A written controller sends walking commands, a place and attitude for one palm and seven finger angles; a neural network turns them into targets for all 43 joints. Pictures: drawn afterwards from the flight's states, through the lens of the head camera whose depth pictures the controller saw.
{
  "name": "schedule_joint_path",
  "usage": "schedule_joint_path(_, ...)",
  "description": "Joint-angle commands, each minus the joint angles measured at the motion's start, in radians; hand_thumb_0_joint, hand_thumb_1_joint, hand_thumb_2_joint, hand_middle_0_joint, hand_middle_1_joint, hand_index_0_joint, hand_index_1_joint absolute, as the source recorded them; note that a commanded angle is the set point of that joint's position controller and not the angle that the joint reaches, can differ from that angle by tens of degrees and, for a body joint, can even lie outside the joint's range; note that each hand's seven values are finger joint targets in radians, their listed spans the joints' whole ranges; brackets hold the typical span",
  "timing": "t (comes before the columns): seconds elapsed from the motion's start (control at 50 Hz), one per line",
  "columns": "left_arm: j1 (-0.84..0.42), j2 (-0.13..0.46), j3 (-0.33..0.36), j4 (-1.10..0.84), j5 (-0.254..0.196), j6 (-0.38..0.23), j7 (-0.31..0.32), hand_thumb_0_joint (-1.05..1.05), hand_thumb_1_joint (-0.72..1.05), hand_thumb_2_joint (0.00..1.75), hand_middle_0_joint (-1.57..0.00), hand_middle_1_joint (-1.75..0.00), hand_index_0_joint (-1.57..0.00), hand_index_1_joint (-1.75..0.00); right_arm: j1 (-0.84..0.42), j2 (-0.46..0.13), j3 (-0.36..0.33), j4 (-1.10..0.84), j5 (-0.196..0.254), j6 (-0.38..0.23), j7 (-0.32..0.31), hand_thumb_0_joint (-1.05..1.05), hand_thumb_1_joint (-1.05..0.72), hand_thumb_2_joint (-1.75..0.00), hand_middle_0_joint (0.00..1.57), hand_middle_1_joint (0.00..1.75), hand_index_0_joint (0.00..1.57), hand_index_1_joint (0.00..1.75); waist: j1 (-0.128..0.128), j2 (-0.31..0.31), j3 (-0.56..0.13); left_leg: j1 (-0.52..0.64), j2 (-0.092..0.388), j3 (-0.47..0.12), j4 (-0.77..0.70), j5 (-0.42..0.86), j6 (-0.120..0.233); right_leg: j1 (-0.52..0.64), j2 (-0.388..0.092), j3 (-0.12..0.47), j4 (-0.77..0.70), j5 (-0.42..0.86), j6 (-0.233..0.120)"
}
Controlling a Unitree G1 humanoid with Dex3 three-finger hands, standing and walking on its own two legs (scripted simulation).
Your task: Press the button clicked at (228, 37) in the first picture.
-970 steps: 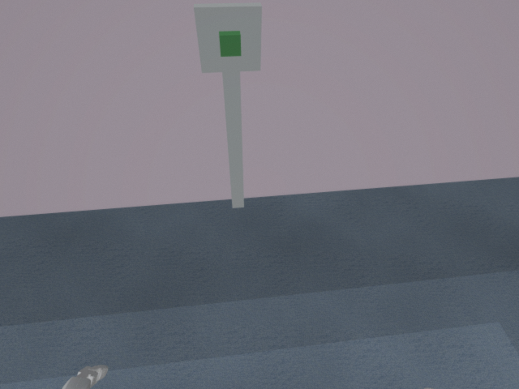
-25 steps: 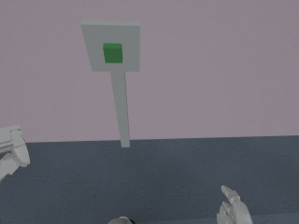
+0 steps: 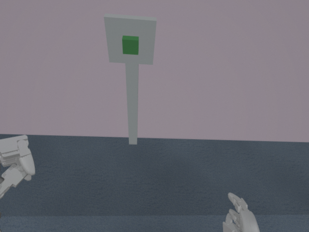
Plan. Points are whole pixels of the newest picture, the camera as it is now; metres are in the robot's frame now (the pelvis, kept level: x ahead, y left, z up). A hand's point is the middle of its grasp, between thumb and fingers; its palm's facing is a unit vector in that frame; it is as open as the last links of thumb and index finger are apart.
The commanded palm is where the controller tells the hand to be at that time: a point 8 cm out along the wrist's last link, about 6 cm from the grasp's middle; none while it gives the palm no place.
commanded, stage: stop stepping back and stand still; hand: left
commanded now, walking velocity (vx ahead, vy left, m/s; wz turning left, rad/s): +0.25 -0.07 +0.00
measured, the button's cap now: (130, 44) +0.76 +0.15 +0.07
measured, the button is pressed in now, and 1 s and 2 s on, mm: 0 0 0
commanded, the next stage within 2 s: let the arm hang, fingers relaxed in 0.46 s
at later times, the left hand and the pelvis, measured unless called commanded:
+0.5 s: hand (10, 182) +0.16 +0.24 +0.18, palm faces +0.39 -0.81 -0.45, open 3.1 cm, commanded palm +0.11 +0.28 +0.18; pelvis -0.03 +0.00 +0.00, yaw -1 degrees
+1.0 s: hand out of the picture -0.01 +0.21 -0.16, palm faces +0.02 -0.97 -0.26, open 4.2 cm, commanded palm none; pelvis -0.04 +0.00 +0.01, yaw +0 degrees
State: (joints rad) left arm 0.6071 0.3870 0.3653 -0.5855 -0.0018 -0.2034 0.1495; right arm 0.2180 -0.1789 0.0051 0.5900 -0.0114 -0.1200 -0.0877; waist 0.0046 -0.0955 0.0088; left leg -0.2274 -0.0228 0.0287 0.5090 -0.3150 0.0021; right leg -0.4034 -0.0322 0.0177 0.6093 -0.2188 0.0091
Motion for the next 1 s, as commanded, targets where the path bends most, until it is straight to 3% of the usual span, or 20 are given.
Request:
schedule_joint_path(0.0, -0.004, 0.16, 0.121, -0.329, -0.015, -0.096, 0.016, 0.0, 0.9, 0.9, -1.3, -1.5, -1.3, -1.5, -0.072, -0.132, -0.031, -0.149, -0.007, -0.089, 0.012, 0.0, -0.9, -0.9, 0.2, 0.3, 0.2, 0.3, -0.007, 0.326, -0.094, 0.016, 0.239, -0.149, -0.168, 0.496, 0.047, 0.101, 0.012, -0.053, 0.045, -0.112, 0.002)
schedule_joint_path(0.06, -0.022, 0.146, 0.124, -0.165, -0.017, -0.081, 0.024, 0.0, 0.9, 0.9, -1.3, -1.5, -1.3, -1.5, -0.085, -0.153, -0.032, -0.122, 0.004, -0.082, 0.018, 0.0, -0.9, -0.9, 0.2, 0.3, 0.2, 0.3, -0.011, 0.154, 0.005, -0.192, 0.169, -0.087, -0.107, 0.041, 0.053, 0.249, -0.008, 0.015, -0.161, 0.022, -0.023)
schedule_joint_path(0.12, -0.033, 0.154, 0.127, -0.061, -0.021, -0.066, 0.02, 0.0, 0.9, 0.9, -1.3, -1.5, -1.3, -1.5, -0.07, -0.145, -0.05, -0.109, 0.005, -0.044, 0.014, 0.0, -0.9, -0.9, 0.2, 0.3, 0.2, 0.3, -0.016, -0.101, -0.013, -0.189, 0.016, -0.001, 0.257, -0.181, 0.02, 0.073, -0.216, 0.409, -0.439, -0.517, -0.141)
schedule_joint_path(0.14, -0.05, 0.157, 0.122, -0.054, -0.018, -0.061, 0.022, 0.0, 0.9, 0.9, -1.3, -1.5, -1.3, -1.5, -0.077, -0.141, -0.053, -0.104, 0.005, -0.029, 0.012, 0.0, -0.9, -0.9, 0.2, 0.3, 0.2, 0.3, -0.007, -0.132, -0.015, -0.212, 0.015, -0.003, 0.421, -0.185, 0.019, 0.044, -0.265, 0.449, -0.487, -0.584, -0.171)
schedule_joint_path(0.18, -0.047, 0.133, 0.113, -0.033, -0.019, -0.058, 0.017, 0.0, 0.9, 0.9, -1.3, -1.5, -1.3, -1.5, -0.082, -0.135, -0.044, -0.105, 0.0, -0.01, 0.014, 0.0, -0.9, -0.9, 0.2, 0.3, 0.2, 0.3, -0.02, -0.082, -0.05, -0.246, 0.051, -0.038, 0.426, -0.173, 0.025, 0.079, -0.262, 0.357, -0.419, -0.461, -0.183)
schedule_joint_path(0.22, -0.034, 0.127, 0.102, -0.07, -0.016, -0.054, 0.018, 0.0, 0.9, 0.9, -1.3, -1.5, -1.3, -1.5, -0.084, -0.112, -0.025, -0.118, -0.001, -0.004, 0.011, 0.0, -0.9, -0.9, 0.2, 0.3, 0.2, 0.3, -0.027, -0.076, -0.079, -0.06, 0.069, -0.017, 0.196, -0.126, 0.038, -0.019, -0.195, 0.188, -0.362, -0.385, -0.138)
schedule_joint_path(0.26, -0.022, 0.119, 0.085, -0.134, -0.017, -0.06, 0.022, 0.0, 0.9, 0.9, -1.3, -1.5, -1.3, -1.5, -0.072, -0.124, -0.021, -0.115, -0.007, -0.016, -0.003, 0.0, -0.9, -0.9, 0.2, 0.3, 0.2, 0.3, -0.038, 0.064, -0.075, 0.043, 0.043, 0.013, -0.076, -0.091, 0.04, -0.028, -0.109, 0.093, -0.255, -0.402, -0.087)
schedule_joint_path(0.28, -0.034, 0.124, 0.08, -0.195, -0.021, -0.068, 0.021, 0.0, 0.9, 0.9, -1.3, -1.5, -1.3, -1.5, -0.074, -0.146, -0.031, -0.131, -0.013, -0.025, -0.012, 0.0, -0.9, -0.9, 0.2, 0.3, 0.2, 0.3, -0.038, 0.194, -0.057, 0.035, 0.124, -0.126, -0.213, -0.21, 0.067, -0.037, -0.052, 0.053, -0.113, -0.365, -0.055)
schedule_joint_path(0.3, -0.042, 0.126, 0.083, -0.263, -0.014, -0.084, 0.028, 0.0, 0.9, 0.9, -1.3, -1.5, -1.3, -1.5, -0.074, -0.168, -0.036, -0.144, -0.018, -0.034, -0.012, 0.0, -0.9, -0.9, 0.2, 0.3, 0.2, 0.3, -0.027, 0.384, -0.041, 0.011, 0.284, -0.395, -0.332, -0.339, 0.126, -0.08, 0.03, -0.014, 0.104, -0.259, -0.02)
schedule_joint_path(0.32, -0.068, 0.149, 0.093, -0.298, 0.005, -0.086, 0.037, 0.0, 0.9, 0.9, -1.3, -1.5, -1.3, -1.5, -0.077, -0.147, -0.038, -0.146, -0.014, -0.046, -0.005, 0.0, -0.9, -0.9, 0.2, 0.3, 0.2, 0.3, -0.027, 0.366, -0.036, -0.026, 0.357, -0.458, -0.349, -0.275, 0.185, -0.092, 0.041, -0.036, 0.254, -0.227, -0.003)
schedule_joint_path(0.34, -0.077, 0.172, 0.118, -0.291, 0.005, -0.084, 0.036, 0.0, 0.9, 0.9, -1.3, -1.5, -1.3, -1.5, -0.074, -0.136, -0.039, -0.131, -0.011, -0.058, 0.0, 0.0, -0.9, -0.9, 0.2, 0.3, 0.2, 0.3, -0.021, 0.277, -0.024, -0.043, 0.342, -0.406, -0.327, -0.173, 0.185, -0.084, 0.024, -0.02, 0.285, -0.228, 0.001)
schedule_joint_path(0.44, -0.042, 0.14, 0.093, -0.177, 0.006, -0.06, 0.037, 0.0, 0.9, 0.9, -1.3, -1.5, -1.3, -1.5, -0.069, -0.153, -0.032, -0.103, 0.0, -0.082, 0.005, 0.0, -0.9, -0.9, 0.2, 0.3, 0.2, 0.3, -0.006, 0.264, 0.018, -0.148, 0.228, -0.132, -0.148, 0.084, 0.094, 0.178, 0.024, -0.095, -0.091, -0.089, 0.0)
schedule_joint_path(0.52, -0.096, 0.161, 0.116, -0.108, -0.014, -0.069, 0.023, 0.0, 0.9, 0.9, -1.3, -1.5, -1.3, -1.5, -0.064, -0.149, -0.041, -0.106, -0.004, -0.062, 0.01, 0.0, -0.9, -0.9, 0.2, 0.3, 0.2, 0.3, -0.035, 0.044, -0.004, -0.16, 0.064, -0.015, 0.059, -0.01, 0.021, 0.146, -0.152, 0.219, -0.263, -0.032, -0.11)
schedule_joint_path(0.54, -0.124, 0.046, -0.243, 0.655, 0.072, 0.116, -0.13, 0.0, 0.9, 0.9, -1.3, -1.5, -1.3, -1.5, -0.03, -0.249, -0.093, 0.114, 0.007, -0.044, 0.106, 0.0, -0.9, -0.9, 0.2, 0.3, 0.2, 0.3, -0.065, 0.037, -0.029, -0.134, 0.069, -0.024, 0.274, 0.056, 0.012, 0.017, -0.256, 0.179, -0.127, 0.231, -0.128)
schedule_joint_path(0.56, -0.118, -0.02, -0.228, 0.677, 0.054, 0.184, -0.137, 0.0, 0.9, 0.9, -1.26, -1.46, -1.26, -1.46, 0.059, -0.153, -0.081, 0.107, 0.013, 0.028, 0.107, 0.0, -0.9, -0.9, 0.2, 0.3, 0.2, 0.3, -0.058, 0.013, -0.11, -0.082, 0.069, -0.036, 0.242, -0.014, -0.006, 0.028, -0.218, 0.152, -0.151, 0.136, -0.141)
schedule_joint_path(0.64, -0.214, -0.066, -0.27, 0.807, 0.045, 0.212, -0.143, 0.0, 0.9, 0.9, -1.12, -1.3, -1.12, -1.3, 0.081, -0.148, -0.049, 0.103, -0.017, 0.088, 0.1, 0.0, -0.9, -0.9, 0.2, 0.3, 0.2, 0.3, -0.037, -0.155, -0.068, -0.088, 0.085, -0.081, 0.127, 0.129, 0.041, 0.017, -0.113, 0.022, -0.091, -0.003, -0.07)
schedule_joint_path(0.66, -0.236, -0.064, -0.277, 0.857, 0.045, 0.212, -0.143, 0.0, 0.9, 0.9, -1.08, -1.26, -1.08, -1.26, 0.068, -0.164, -0.047, 0.102, -0.026, 0.09, 0.096, 0.0, -0.9, -0.9, 0.2, 0.3, 0.2, 0.3, -0.032, -0.157, -0.055, -0.093, 0.1, -0.104, 0.1, 0.201, 0.053, 0.044, -0.102, 0.022, -0.076, 0.067, -0.062)
schedule_joint_path(0.72, -0.299, -0.049, -0.289, 1.025, 0.036, 0.218, -0.137, 0.0, 0.9, 0.9, -0.97, -1.14, -0.97, -1.14, 0.011, -0.182, -0.042, 0.132, -0.031, 0.091, 0.087, 0.0, -0.9, -0.9, 0.2, 0.3, 0.2, 0.3, -0.006, 0.049, -0.011, -0.141, 0.154, -0.173, -0.031, 0.337, 0.068, 0.133, -0.05, -0.001, -0.036, 0.13, -0.033)
schedule_joint_path(0.86, -0.271, -0.073, -0.302, 1.36, 0.02, 0.197, -0.126, 0.0, 0.9, 0.9, -0.71, -0.86, -0.71, -0.86, 0.056, -0.108, -0.026, 0.27, -0.021, 0.109, 0.073, 0.0, -0.9, -0.9, 0.2, 0.3, 0.2, 0.3, 0.002, 0.327, -0.054, -0.063, 0.115, -0.085, -0.113, 0.108, 0.034, 0.228, -0.06, 0.033, -0.19, 0.049, -0.065)
schedule_joint_path(0.98, -0.317, -0.053, -0.322, 1.51, 0.016, 0.192, -0.13, 0.0, 0.9, 0.9, -0.49, -0.62, -0.49, -0.62, 0.124, -0.113, -0.032, 0.356, -0.009, 0.122, 0.07, 0.0, -0.9, -0.9, 0.2, 0.3, 0.2, 0.3, -0.013, 0.1, 0.007, -0.03, 0.119, -0.08, -0.146, 0.059, 0.035, 0.2, -0.072, 0.032, -0.283, -0.034, -0.067)
